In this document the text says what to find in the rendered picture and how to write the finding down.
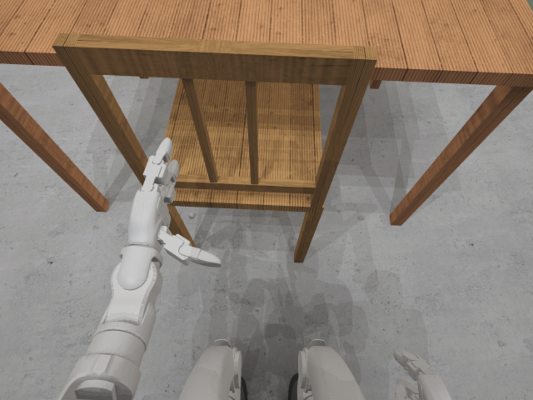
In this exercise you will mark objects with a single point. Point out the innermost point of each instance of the chair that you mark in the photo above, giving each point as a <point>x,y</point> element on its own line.
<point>245,122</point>

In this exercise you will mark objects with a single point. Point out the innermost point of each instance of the left robot forearm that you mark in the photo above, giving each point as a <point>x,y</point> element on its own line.
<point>110,368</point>

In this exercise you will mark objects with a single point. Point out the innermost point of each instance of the right robot thigh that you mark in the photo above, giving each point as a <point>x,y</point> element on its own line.
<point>322,371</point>

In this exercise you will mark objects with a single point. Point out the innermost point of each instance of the robot left hand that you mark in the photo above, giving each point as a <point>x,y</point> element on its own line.
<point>149,211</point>

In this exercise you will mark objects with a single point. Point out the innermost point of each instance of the robot right hand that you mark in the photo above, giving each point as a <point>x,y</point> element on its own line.
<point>430,386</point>

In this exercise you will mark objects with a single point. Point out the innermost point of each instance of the robot right shin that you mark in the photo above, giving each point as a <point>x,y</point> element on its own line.
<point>300,394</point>

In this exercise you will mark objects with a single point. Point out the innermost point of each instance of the table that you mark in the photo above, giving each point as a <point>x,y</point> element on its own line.
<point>484,42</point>

